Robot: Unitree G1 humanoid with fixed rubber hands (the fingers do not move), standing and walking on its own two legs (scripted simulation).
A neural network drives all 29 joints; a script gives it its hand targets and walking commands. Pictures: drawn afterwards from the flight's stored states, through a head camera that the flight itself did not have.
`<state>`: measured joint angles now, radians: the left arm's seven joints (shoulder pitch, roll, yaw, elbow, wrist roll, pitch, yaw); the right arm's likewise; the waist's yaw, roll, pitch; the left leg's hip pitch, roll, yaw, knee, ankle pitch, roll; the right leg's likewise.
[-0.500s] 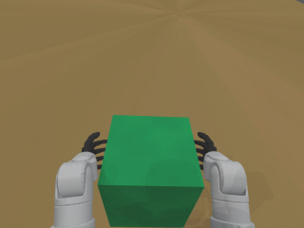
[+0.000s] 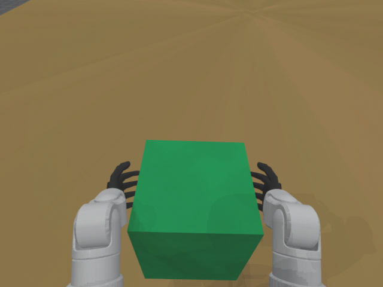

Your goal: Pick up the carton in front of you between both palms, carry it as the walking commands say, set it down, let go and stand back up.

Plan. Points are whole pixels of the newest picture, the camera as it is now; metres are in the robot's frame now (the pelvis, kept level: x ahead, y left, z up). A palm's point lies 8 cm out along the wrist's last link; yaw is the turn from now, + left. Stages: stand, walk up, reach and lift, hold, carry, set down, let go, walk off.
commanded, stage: carry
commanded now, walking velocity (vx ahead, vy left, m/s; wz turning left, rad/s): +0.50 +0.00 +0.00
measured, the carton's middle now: (192, 212) +0.28 +0.00 +0.00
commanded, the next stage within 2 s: none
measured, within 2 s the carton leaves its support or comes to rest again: neither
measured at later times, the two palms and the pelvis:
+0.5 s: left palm (134, 99) +0.61 +0.18 +0.06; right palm (233, 101) +0.59 -0.12 +0.07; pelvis +0.34 +0.04 +0.00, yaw -4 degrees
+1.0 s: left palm (153, 51) +0.88 +0.15 +0.09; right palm (232, 53) +0.87 -0.15 +0.08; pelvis +0.60 +0.00 +0.00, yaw -1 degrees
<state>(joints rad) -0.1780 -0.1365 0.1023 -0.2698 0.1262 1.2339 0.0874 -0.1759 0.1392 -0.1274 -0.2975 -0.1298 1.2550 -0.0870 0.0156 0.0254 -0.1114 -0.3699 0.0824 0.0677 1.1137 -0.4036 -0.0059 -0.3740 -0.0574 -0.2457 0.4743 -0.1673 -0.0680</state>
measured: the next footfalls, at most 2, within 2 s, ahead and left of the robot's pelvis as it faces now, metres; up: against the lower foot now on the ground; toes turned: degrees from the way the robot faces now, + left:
left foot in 0.36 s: +0.44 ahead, +0.12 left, +0.00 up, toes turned +9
right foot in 0.80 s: +0.70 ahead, -0.09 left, +0.00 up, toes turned +11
